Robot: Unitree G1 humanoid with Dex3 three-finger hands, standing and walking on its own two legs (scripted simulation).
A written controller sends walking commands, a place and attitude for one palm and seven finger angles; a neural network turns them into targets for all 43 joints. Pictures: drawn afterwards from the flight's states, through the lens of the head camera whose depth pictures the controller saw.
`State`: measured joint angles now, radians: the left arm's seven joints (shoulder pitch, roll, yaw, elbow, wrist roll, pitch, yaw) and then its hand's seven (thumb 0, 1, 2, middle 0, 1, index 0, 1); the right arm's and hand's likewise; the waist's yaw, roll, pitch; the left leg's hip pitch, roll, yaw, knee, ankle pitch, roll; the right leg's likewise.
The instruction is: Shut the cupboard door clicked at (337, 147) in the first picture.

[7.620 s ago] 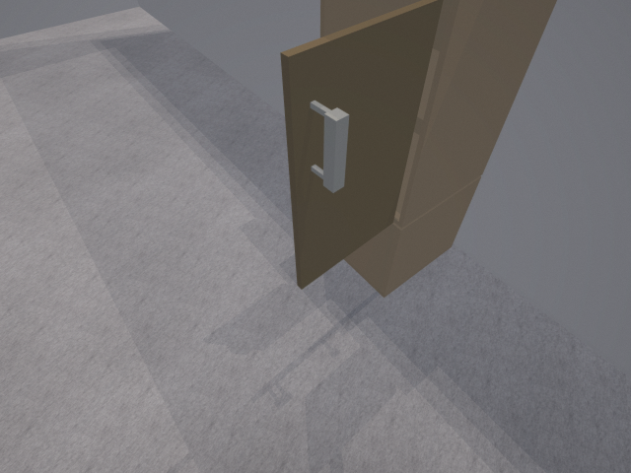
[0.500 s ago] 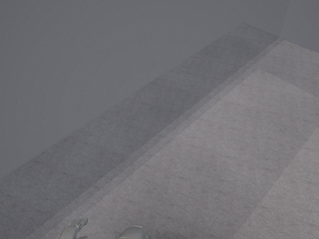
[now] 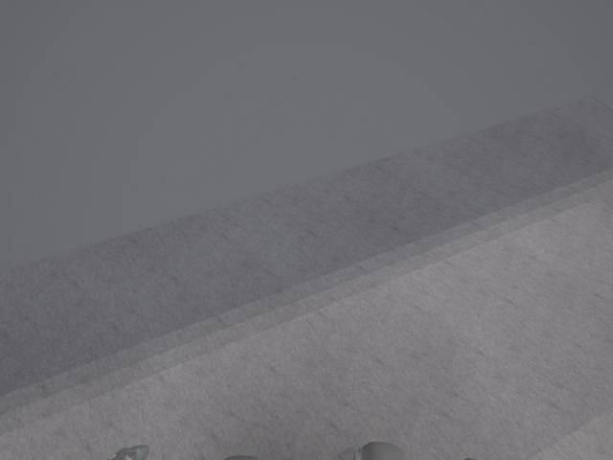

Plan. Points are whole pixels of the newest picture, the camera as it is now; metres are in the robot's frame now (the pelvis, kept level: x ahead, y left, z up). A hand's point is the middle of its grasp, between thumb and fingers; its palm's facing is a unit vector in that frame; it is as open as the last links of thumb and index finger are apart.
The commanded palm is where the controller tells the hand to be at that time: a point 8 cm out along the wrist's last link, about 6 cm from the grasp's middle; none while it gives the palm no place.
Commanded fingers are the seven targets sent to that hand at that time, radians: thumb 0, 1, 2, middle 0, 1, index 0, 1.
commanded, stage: walk to a spot facing it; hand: left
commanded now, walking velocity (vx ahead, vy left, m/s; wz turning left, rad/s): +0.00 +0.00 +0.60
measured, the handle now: out of the picture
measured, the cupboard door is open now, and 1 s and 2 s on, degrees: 93 93 93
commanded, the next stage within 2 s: none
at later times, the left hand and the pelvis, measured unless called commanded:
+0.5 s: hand out of the picture -0.01 +0.19 -0.19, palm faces +0.37 -0.91 -0.21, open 7.4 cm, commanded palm none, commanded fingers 0.00 0.90 0.90 -0.20 -0.30 -0.20 -0.30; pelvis +0.01 -0.01 -0.01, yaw +20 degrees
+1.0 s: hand out of the picture -0.01 +0.15 -0.15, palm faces +0.61 -0.76 -0.25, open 7.4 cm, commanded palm none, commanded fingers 0.00 0.90 0.90 -0.20 -0.30 -0.20 -0.30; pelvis +0.03 -0.06 +0.01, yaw +38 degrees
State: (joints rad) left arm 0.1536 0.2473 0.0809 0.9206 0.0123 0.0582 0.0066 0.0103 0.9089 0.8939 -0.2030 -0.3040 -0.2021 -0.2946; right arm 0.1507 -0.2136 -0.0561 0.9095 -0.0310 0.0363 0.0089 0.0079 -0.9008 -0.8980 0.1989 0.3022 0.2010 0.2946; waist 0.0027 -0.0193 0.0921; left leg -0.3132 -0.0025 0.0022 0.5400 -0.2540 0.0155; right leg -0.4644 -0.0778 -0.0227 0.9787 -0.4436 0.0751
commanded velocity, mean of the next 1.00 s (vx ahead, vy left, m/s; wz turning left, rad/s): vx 0.04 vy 0.00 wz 0.60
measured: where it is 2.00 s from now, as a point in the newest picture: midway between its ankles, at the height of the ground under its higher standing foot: (228, 437)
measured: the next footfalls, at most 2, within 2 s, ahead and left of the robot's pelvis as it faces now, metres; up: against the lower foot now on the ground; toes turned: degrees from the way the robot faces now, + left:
right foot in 0.12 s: +0.05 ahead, -0.15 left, +0.00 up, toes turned +2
left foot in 0.46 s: +0.02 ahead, +0.11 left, +0.00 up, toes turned +25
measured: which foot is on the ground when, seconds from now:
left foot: down 0.00-0.12, up 0.14-0.44, down 0.46-0.82, up 0.84-1.00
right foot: up 0.00-0.10, down 0.12-0.44, up 0.46-0.80, down 0.82-1.00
